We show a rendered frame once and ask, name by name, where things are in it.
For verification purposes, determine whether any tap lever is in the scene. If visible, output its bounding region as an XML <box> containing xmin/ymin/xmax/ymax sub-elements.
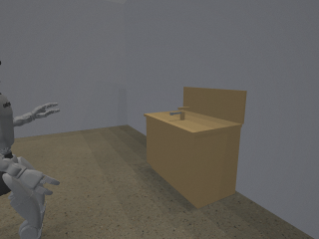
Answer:
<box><xmin>169</xmin><ymin>112</ymin><xmax>181</xmax><ymax>116</ymax></box>

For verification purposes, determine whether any robot right forearm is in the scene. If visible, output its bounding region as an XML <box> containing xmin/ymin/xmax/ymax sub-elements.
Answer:
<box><xmin>0</xmin><ymin>153</ymin><xmax>27</xmax><ymax>179</ymax></box>

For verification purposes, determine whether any right robot shin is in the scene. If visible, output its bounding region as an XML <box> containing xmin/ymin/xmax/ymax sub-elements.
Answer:
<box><xmin>20</xmin><ymin>224</ymin><xmax>43</xmax><ymax>239</ymax></box>

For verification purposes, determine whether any robot left hand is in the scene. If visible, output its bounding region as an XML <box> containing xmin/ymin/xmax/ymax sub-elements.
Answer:
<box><xmin>31</xmin><ymin>103</ymin><xmax>60</xmax><ymax>119</ymax></box>

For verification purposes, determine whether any robot left thigh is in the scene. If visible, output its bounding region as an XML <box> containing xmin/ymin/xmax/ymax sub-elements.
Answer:
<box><xmin>17</xmin><ymin>156</ymin><xmax>45</xmax><ymax>211</ymax></box>

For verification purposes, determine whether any counter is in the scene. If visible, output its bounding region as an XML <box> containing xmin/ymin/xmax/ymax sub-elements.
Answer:
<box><xmin>144</xmin><ymin>87</ymin><xmax>247</xmax><ymax>209</ymax></box>

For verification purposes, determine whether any robot left forearm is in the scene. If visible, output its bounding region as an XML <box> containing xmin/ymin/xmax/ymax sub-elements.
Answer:
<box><xmin>13</xmin><ymin>113</ymin><xmax>35</xmax><ymax>126</ymax></box>

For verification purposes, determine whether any robot right hand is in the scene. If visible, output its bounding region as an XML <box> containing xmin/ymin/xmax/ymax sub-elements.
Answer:
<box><xmin>19</xmin><ymin>169</ymin><xmax>60</xmax><ymax>195</ymax></box>

